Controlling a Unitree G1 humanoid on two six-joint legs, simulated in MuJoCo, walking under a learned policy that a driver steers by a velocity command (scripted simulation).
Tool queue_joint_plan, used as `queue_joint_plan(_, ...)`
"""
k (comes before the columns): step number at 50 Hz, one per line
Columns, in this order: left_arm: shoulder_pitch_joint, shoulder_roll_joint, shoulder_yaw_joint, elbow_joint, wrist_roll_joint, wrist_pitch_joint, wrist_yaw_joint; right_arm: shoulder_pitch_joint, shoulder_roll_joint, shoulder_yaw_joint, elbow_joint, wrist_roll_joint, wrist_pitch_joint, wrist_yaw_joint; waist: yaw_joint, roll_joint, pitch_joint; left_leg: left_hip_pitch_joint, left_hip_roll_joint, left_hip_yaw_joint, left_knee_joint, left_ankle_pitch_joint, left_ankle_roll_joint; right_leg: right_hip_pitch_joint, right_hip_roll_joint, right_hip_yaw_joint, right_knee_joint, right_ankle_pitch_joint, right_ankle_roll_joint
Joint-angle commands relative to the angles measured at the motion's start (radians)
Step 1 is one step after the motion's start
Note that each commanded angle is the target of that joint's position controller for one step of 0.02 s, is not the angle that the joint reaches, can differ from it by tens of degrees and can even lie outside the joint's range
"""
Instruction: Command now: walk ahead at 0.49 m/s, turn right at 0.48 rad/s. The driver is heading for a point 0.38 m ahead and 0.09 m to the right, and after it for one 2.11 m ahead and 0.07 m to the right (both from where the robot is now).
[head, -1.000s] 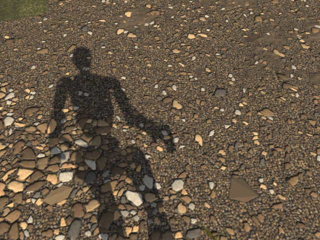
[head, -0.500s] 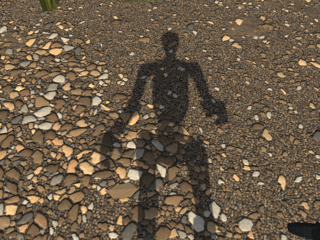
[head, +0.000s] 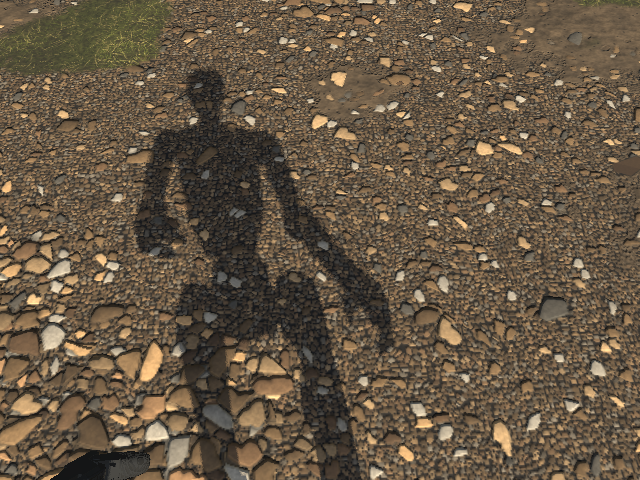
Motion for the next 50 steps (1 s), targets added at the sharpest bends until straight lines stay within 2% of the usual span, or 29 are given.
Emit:
queue_joint_plan(1,0.343,0.204,0.074,-0.018,0.002,0.001,0.023,-0.022,-0.139,-0.011,-0.145,0.016,-0.083,0.033,0.173,-0.122,-0.436,-0.718,-0.036,-0.266,0.736,-0.068,-0.005,0.957,-0.365,0.810,-0.256,-0.157,-0.308)
queue_joint_plan(2,0.294,0.177,0.065,-0.020,0.006,0.000,0.027,-0.101,-0.143,-0.008,-0.180,0.046,-0.099,0.043,0.157,-0.056,-0.288,-0.750,0.015,-0.255,0.673,0.003,0.010,0.820,-0.331,0.663,-0.278,-0.150,-0.260)
queue_joint_plan(3,0.230,0.169,0.061,-0.026,0.005,-0.001,0.026,-0.130,-0.124,-0.002,-0.195,0.031,-0.107,0.041,0.106,0.040,-0.163,-0.736,0.050,-0.233,0.557,0.050,0.011,0.642,-0.290,0.566,-0.307,-0.059,-0.235)
queue_joint_plan(5,0.144,0.138,0.048,-0.051,0.019,-0.003,0.032,-0.103,-0.129,-0.012,-0.185,0.002,-0.089,0.034,0.039,0.019,-0.087,-0.623,0.092,-0.223,0.441,0.099,-0.015,0.440,-0.229,0.465,-0.354,0.095,-0.221)
queue_joint_plan(8,0.122,0.158,0.054,-0.038,0.012,-0.008,0.046,-0.070,-0.098,-0.002,-0.178,-0.012,-0.060,0.024,0.009,-0.019,-0.061,-0.561,0.097,-0.182,0.300,0.147,-0.080,0.282,-0.191,0.368,-0.385,0.207,-0.226)
queue_joint_plan(13,0.182,0.194,0.066,0.000,0.000,0.010,0.067,-0.263,-0.053,0.019,-0.220,-0.004,-0.062,0.025,0.091,-0.062,-0.049,-0.443,0.028,-0.155,-0.091,0.488,-0.114,0.195,-0.107,0.286,-0.350,0.048,-0.140)
queue_joint_plan(15,0.217,0.199,0.069,0.016,-0.006,0.017,0.068,-0.299,-0.072,0.011,-0.232,0.011,-0.069,0.031,0.106,-0.078,-0.059,-0.416,0.010,-0.176,-0.162,0.510,-0.108,0.236,-0.128,0.340,-0.315,-0.018,-0.123)
queue_joint_plan(17,0.225,0.189,0.069,0.025,-0.007,0.028,0.073,-0.294,-0.108,-0.008,-0.235,0.006,-0.076,0.034,0.091,-0.099,-0.063,-0.399,-0.005,-0.200,-0.228,0.468,-0.087,0.305,-0.140,0.401,-0.224,0.034,-0.093)
queue_joint_plan(19,0.193,0.174,0.068,0.015,-0.003,0.041,0.079,-0.225,-0.126,-0.027,-0.220,0.002,-0.085,0.033,0.042,-0.122,-0.090,-0.317,-0.012,-0.193,-0.281,0.452,-0.048,0.339,-0.128,0.439,-0.106,0.104,-0.046)
queue_joint_plan(20,0.184,0.140,0.060,0.005,-0.002,0.042,0.080,-0.169,-0.138,-0.035,-0.211,-0.008,-0.090,0.029,0.011,-0.111,-0.127,-0.212,0.018,-0.188,-0.318,0.523,-0.019,0.318,-0.080,0.414,-0.007,0.104,-0.005)
queue_joint_plan(21,0.193,0.076,0.038,-0.021,0.014,0.040,0.080,-0.068,-0.196,-0.050,-0.212,-0.026,-0.090,0.020,-0.021,0.007,-0.255,0.011,0.196,-0.332,-0.282,0.725,0.048,0.219,-0.012,0.337,0.248,-0.091,0.048)
queue_joint_plan(22,0.394,0.022,0.020,-0.016,0.009,0.036,0.077,-0.032,-0.238,-0.057,-0.207,-0.042,-0.067,0.018,0.061,0.305,-0.385,0.287,0.461,-0.689,-0.280,0.900,0.236,-0.051,0.103,0.234,0.549,-0.645,0.114)
queue_joint_plan(23,0.428,0.127,0.036,0.007,-0.003,0.038,0.077,-0.021,-0.201,-0.056,-0.195,-0.011,-0.053,0.027,0.048,0.284,-0.398,0.258,0.469,-0.833,-0.324,0.679,0.267,-0.134,0.028,0.243,0.697,-0.571,0.139)
queue_joint_plan(24,0.325,0.172,0.049,0.011,-0.006,0.050,0.082,-0.057,-0.132,-0.038,-0.211,-0.007,-0.044,0.025,0.012,0.180,-0.292,0.168,0.395,-0.692,-0.349,0.573,0.231,-0.159,0.000,0.232,0.746,-0.493,0.155)
queue_joint_plan(25,0.252,0.166,0.047,0.004,0.002,0.064,0.089,-0.111,-0.092,-0.020,-0.209,-0.013,-0.036,0.028,0.014,0.111,-0.224,0.053,0.333,-0.572,-0.365,0.559,0.201,-0.136,-0.021,0.204,0.718,-0.440,0.162)
queue_joint_plan(27,0.206,0.112,0.034,-0.007,0.019,0.084,0.092,-0.196,-0.038,0.008,-0.192,-0.019,-0.031,0.036,0.063,0.115,-0.134,-0.155,0.245,-0.426,-0.401,0.636,0.178,-0.006,-0.078,0.195,0.540,-0.398,0.162)
queue_joint_plan(29,0.212,0.060,0.015,0.001,0.031,0.082,0.090,-0.230,-0.059,0.001,-0.174,-0.014,-0.028,0.040,0.083,0.163,-0.123,-0.240,0.174,-0.320,-0.406,0.816,0.180,0.135,-0.068,0.116,0.312,-0.376,0.172)
queue_joint_plan(31,0.194,0.049,0.008,0.010,0.034,0.072,0.091,-0.208,-0.099,-0.014,-0.157,-0.002,-0.019,0.036,0.068,0.175,-0.175,-0.199,0.175,-0.323,-0.386,0.896,0.200,0.218,-0.051,0.101,0.153,-0.292,0.180)
queue_joint_plan(33,0.184,0.078,0.016,0.017,0.023,0.077,0.093,-0.189,-0.139,-0.028,-0.150,0.014,-0.005,0.032,0.058,0.164,-0.198,-0.174,0.194,-0.365,-0.383,0.781,0.211,0.267,-0.035,0.100,0.058,-0.201,0.173)
queue_joint_plan(36,0.144,0.090,0.026,0.007,0.027,0.088,0.094,-0.212,-0.148,-0.032,-0.160,0.034,0.021,0.027,0.071,0.149,-0.138,-0.263,0.161,-0.419,-0.395,0.424,0.171,0.357,-0.015,0.088,-0.126,-0.074,0.125)
queue_joint_plan(37,0.128,0.108,0.032,-0.006,0.034,0.086,0.096,-0.200,-0.131,-0.028,-0.158,0.036,0.024,0.025,0.070,0.132,-0.121,-0.316,0.140,-0.431,-0.384,0.316,0.136,0.403,-0.047,0.115,-0.160,-0.045,0.097)
queue_joint_plan(38,0.142,0.145,0.041,-0.021,0.046,0.085,0.101,-0.193,-0.103,-0.021,-0.162,0.027,0.022,0.025,0.074,0.075,-0.127,-0.386,0.110,-0.421,-0.329,0.222,0.095,0.467,-0.144,0.184,-0.171,-0.004,0.055)
queue_joint_plan(39,0.123,0.203,0.061,-0.011,0.050,0.090,0.101,-0.164,-0.067,-0.016,-0.175,0.026,0.020,0.025,0.030,-0.114,-0.108,-0.458,0.006,-0.287,-0.249,0.080,0.044,0.444,-0.226,0.253,-0.195,-0.019,-0.014)
queue_joint_plan(41,0.097,0.155,0.057,-0.019,0.050,0.084,0.099,-0.152,-0.092,-0.028,-0.170,0.024,0.024,0.022,0.054,-0.227,-0.089,-0.485,-0.047,-0.147,0.029,-0.032,-0.021,0.408,-0.367,0.376,-0.277,0.076,-0.120)
queue_joint_plan(42,0.096,0.142,0.054,-0.025,0.049,0.075,0.102,-0.155,-0.115,-0.043,-0.168,0.024,0.033,0.020,0.068,-0.211,-0.087,-0.529,-0.031,-0.154,0.194,-0.126,-0.043,0.420,-0.403,0.390,-0.271,0.213,-0.151)
queue_joint_plan(43,0.078,0.137,0.053,-0.026,0.038,0.065,0.104,-0.134,-0.126,-0.055,-0.165,0.024,0.046,0.018,0.056,-0.167,-0.082,-0.562,-0.014,-0.174,0.303,-0.143,-0.063,0.424,-0.414,0.364,-0.255,0.319,-0.160)
queue_joint_plan(45,0.023,0.136,0.057,-0.023,0.021,0.058,0.103,-0.114,-0.081,-0.047,-0.165,0.028,0.069,0.017,0.032,-0.127,-0.075,-0.567,0.022,-0.168,0.281,-0.084,-0.084,0.432,-0.367,0.254,-0.226,0.389,-0.117)
queue_joint_plan(47,-0.005,0.150,0.067,-0.019,0.021,0.070,0.100,-0.131,-0.049,-0.034,-0.181,0.030,0.076,0.026,0.040,-0.144,-0.091,-0.474,0.026,-0.112,0.170,-0.015,-0.093,0.400,-0.320,0.159,-0.210,0.399,-0.092)
queue_joint_plan(50,0.016,0.171,0.079,-0.002,0.011,0.084,0.099,-0.151,-0.071,-0.040,-0.217,0.035,0.079,0.050,0.060,-0.178,-0.129,-0.374,0.014,-0.066,-0.011,0.074,-0.073,0.421,-0.330,0.125,-0.172,0.359,-0.082)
